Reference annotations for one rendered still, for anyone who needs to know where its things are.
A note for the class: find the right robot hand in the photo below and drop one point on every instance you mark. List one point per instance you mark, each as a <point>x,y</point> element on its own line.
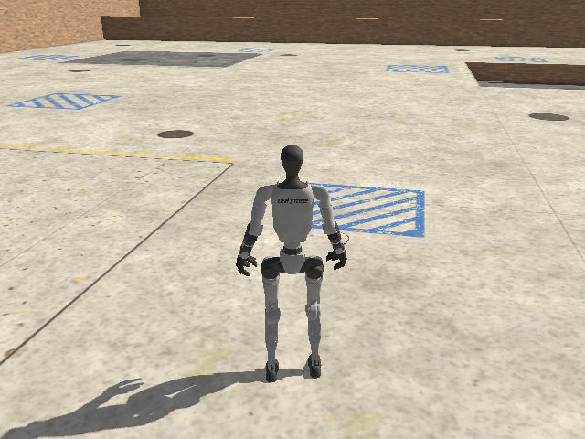
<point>342,257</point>

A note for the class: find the left robot forearm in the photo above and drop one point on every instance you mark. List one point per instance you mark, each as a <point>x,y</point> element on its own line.
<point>247,244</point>

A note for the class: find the right robot upper arm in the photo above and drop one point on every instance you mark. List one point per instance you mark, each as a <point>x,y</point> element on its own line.
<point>326,209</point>

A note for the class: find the robot head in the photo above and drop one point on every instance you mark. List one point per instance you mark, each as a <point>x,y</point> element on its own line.
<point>292,159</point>

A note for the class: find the left robot hand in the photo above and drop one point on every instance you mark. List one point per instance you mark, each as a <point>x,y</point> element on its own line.
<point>243,262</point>

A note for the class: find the right robot forearm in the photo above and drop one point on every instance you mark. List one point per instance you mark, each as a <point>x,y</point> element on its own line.
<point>336,241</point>

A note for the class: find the robot right shin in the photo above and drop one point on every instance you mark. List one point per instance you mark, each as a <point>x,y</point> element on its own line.
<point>314,333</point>

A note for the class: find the left robot upper arm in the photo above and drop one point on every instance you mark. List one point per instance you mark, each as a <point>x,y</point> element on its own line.
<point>263,194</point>

